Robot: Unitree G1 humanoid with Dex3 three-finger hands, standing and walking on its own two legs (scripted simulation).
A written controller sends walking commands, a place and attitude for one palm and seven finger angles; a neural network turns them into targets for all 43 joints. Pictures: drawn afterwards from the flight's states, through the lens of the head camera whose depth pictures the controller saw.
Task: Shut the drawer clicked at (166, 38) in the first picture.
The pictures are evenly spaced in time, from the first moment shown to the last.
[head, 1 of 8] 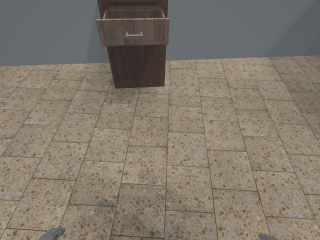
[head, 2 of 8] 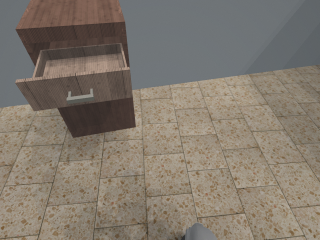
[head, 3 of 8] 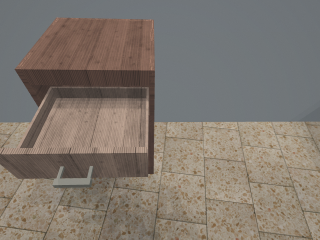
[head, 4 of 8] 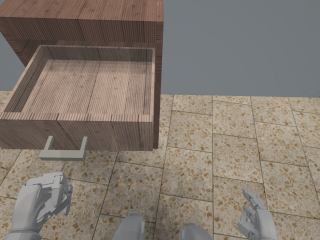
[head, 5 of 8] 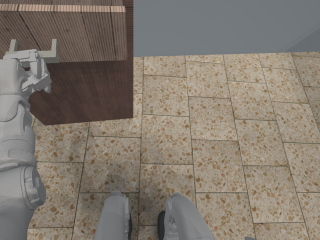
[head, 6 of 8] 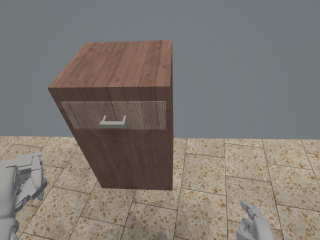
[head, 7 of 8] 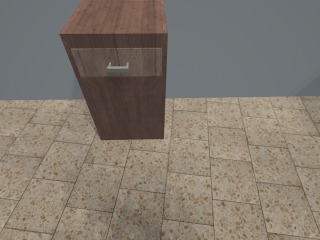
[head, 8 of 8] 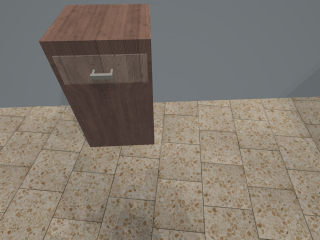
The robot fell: no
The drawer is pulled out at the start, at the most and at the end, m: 0.30 0.30 0.00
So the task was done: yes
